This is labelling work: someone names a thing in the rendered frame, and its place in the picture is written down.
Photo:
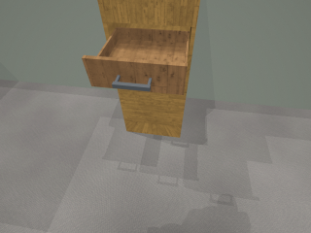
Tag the drawer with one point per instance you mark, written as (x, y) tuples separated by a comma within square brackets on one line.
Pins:
[(137, 54)]

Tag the cabinet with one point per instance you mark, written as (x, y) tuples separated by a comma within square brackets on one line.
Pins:
[(143, 111)]

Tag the handle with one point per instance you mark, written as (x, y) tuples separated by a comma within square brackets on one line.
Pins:
[(131, 86)]

